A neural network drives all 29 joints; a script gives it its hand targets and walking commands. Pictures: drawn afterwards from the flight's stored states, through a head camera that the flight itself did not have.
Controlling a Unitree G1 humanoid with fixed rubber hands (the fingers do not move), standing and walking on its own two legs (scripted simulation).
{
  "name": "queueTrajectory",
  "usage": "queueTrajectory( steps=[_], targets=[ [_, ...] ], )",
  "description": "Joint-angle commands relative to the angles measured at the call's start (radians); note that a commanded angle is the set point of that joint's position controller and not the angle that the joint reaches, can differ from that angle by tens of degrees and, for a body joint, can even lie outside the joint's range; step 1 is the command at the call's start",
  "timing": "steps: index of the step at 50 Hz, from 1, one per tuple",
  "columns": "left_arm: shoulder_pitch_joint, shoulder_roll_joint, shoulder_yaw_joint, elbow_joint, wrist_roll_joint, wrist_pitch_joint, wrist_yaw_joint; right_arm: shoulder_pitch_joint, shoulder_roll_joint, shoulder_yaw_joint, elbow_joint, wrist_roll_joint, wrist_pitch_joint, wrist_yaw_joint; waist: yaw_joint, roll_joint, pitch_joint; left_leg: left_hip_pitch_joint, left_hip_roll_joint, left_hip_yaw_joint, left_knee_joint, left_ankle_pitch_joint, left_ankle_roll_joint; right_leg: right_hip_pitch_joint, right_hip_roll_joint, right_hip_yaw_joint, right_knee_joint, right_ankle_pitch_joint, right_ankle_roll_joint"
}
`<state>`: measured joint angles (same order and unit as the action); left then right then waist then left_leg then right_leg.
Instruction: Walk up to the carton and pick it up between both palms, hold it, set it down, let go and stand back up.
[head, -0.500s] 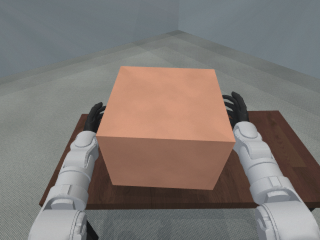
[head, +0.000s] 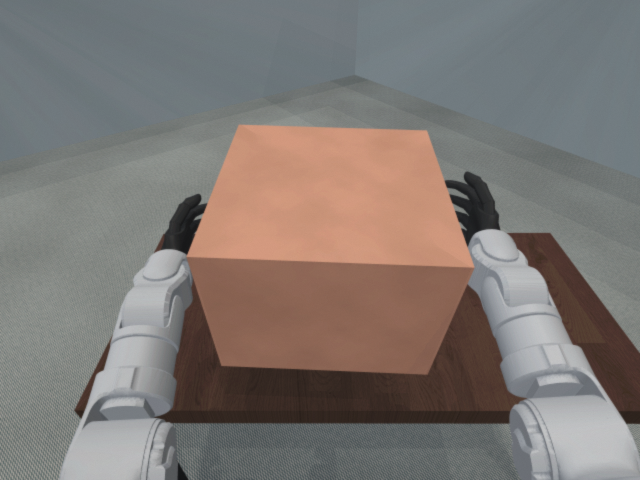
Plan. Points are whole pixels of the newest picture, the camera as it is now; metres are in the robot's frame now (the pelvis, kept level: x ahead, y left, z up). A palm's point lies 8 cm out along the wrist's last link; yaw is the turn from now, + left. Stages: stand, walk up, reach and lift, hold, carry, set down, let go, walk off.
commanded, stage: reach and lift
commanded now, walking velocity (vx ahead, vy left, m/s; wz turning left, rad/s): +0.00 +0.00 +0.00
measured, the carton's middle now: (328, 243) +0.43 +0.01 +0.11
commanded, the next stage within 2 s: hold in 0.74 s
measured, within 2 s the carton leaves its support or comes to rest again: neither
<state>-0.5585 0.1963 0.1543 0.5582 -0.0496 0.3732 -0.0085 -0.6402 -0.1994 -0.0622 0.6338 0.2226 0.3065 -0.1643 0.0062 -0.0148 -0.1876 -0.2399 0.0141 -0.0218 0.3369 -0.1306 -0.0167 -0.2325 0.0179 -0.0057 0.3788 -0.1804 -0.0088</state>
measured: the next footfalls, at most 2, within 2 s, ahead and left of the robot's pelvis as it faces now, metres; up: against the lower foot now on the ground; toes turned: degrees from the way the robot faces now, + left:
none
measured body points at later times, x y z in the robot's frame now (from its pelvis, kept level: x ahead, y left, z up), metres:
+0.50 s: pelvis +0.00 +0.00 +0.00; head -0.07 +0.01 +0.45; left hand +0.37 +0.21 +0.17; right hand +0.39 -0.18 +0.20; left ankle +0.03 +0.14 -0.75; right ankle +0.01 -0.10 -0.75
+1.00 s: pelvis +0.00 +0.00 +0.00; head -0.08 +0.01 +0.44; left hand +0.36 +0.21 +0.18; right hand +0.38 -0.18 +0.21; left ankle +0.03 +0.14 -0.75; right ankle +0.01 -0.10 -0.75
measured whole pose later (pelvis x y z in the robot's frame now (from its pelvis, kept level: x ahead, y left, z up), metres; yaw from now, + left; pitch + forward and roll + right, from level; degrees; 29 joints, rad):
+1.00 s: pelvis +0.00 +0.00 +0.00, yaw +0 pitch +0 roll +0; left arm -0.56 0.19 0.18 0.39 -0.01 0.56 -0.01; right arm -0.71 -0.20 -0.10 0.58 0.22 0.42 -0.15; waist 0.01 -0.02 -0.19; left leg -0.21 0.01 -0.02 0.34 -0.13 -0.02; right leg -0.20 0.02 -0.01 0.37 -0.17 -0.01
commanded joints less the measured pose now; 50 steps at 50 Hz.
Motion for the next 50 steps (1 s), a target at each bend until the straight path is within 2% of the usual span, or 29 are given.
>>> queueTrajectory(
  steps=[1,4,6,10,18,22,25,28,30,32,35,39,41,46,50],
  targets=[
    [-0.73,-0.646,-0.279,-0.394,0.0,-0.023,-0.19,-0.69,0.702,0.359,-0.33,0.074,-0.019,0.155,-0.039,-0.038,-0.283,0.22,-0.085,-0.019,-0.036,0.206,0.015,0.234,0.014,0.009,-0.117,0.267,0.038],
    [-0.716,-0.629,-0.26,-0.367,0.013,0.002,-0.199,-0.681,0.686,0.337,-0.292,0.066,0.0,0.153,-0.057,-0.04,-0.24,0.224,-0.085,-0.021,-0.042,0.188,0.018,0.22,0.008,0.009,-0.129,0.247,0.039],
    [-0.726,-0.629,-0.25,-0.37,0.019,0.015,-0.204,-0.695,0.683,0.332,-0.3,0.063,0.003,0.154,-0.048,-0.047,-0.236,0.221,-0.083,-0.017,-0.046,0.173,0.021,0.219,0.008,0.008,-0.132,0.225,0.036],
    [-0.751,-0.639,-0.271,-0.412,0.005,0.028,-0.199,-0.703,0.684,0.331,-0.32,0.072,0.01,0.157,-0.053,-0.035,-0.261,0.231,-0.08,-0.02,-0.042,0.197,0.012,0.229,0.011,0.006,-0.127,0.244,0.034],
    [-0.801,-0.632,-0.253,-0.385,0.011,0.055,-0.202,-0.737,0.672,0.299,-0.268,0.053,0.027,0.168,-0.054,-0.05,-0.215,0.208,-0.077,-0.014,-0.053,0.128,0.024,0.202,0.009,0.002,-0.138,0.163,0.031],
    [-0.833,-0.633,-0.266,-0.422,-0.001,0.056,-0.195,-0.722,0.68,0.298,-0.249,0.055,0.036,0.169,-0.057,-0.04,-0.242,0.219,-0.075,-0.016,-0.047,0.147,0.019,0.208,0.011,0.002,-0.131,0.183,0.03],
    [-0.838,-0.635,-0.276,-0.451,-0.007,0.064,-0.192,-0.735,0.679,0.317,-0.285,0.071,0.039,0.167,-0.053,-0.04,-0.268,0.224,-0.075,-0.016,-0.043,0.168,0.016,0.224,0.013,0.002,-0.126,0.214,0.033],
    [-0.845,-0.623,-0.273,-0.428,-0.006,0.073,-0.191,-0.743,0.673,0.307,-0.271,0.065,0.045,0.166,-0.056,-0.04,-0.241,0.217,-0.076,-0.016,-0.047,0.153,0.017,0.212,0.01,0.001,-0.131,0.206,0.035],
    [-0.815,-0.625,-0.272,-0.443,-0.011,0.079,-0.194,-0.757,0.679,0.331,-0.317,0.079,0.043,0.159,-0.051,-0.057,-0.271,0.223,-0.08,-0.014,-0.037,0.181,0.02,0.235,0.008,0.003,-0.126,0.253,0.041],
    [-0.827,-0.63,-0.285,-0.468,-0.019,0.081,-0.191,-0.746,0.679,0.331,-0.325,0.083,0.048,0.157,-0.059,-0.046,-0.283,0.233,-0.078,-0.016,-0.036,0.197,0.013,0.244,0.009,0.003,-0.119,0.279,0.039],
    [-0.824,-0.62,-0.275,-0.461,-0.008,0.094,-0.19,-0.748,0.674,0.334,-0.317,0.088,0.057,0.157,-0.047,-0.04,-0.257,0.226,-0.079,-0.017,-0.04,0.186,0.016,0.235,0.007,0.003,-0.126,0.257,0.04],
    [-0.837,-0.621,-0.279,-0.461,-0.012,0.107,-0.191,-0.76,0.663,0.32,-0.309,0.08,0.065,0.159,-0.057,-0.043,-0.248,0.222,-0.076,-0.015,-0.046,0.165,0.016,0.227,0.008,0.002,-0.13,0.229,0.037],
    [-0.842,-0.624,-0.272,-0.464,-0.007,0.115,-0.191,-0.773,0.661,0.319,-0.306,0.083,0.07,0.161,-0.048,-0.046,-0.243,0.222,-0.074,-0.014,-0.047,0.155,0.017,0.223,0.009,0.002,-0.133,0.21,0.038],
    [-0.844,-0.634,-0.307,-0.552,-0.026,0.127,-0.182,-0.76,0.668,0.35,-0.36,0.109,0.079,0.159,-0.05,-0.03,-0.304,0.248,-0.076,-0.018,-0.033,0.227,0.006,0.252,0.015,0.001,-0.119,0.293,0.038],
    [-0.799,-0.616,-0.278,-0.506,-0.006,0.154,-0.189,-0.758,0.645,0.338,-0.348,0.102,0.098,0.156,-0.051,-0.043,-0.244,0.23,-0.076,-0.02,-0.044,0.195,0.012,0.241,0.01,0.002,-0.131,0.273,0.041]
  ],
)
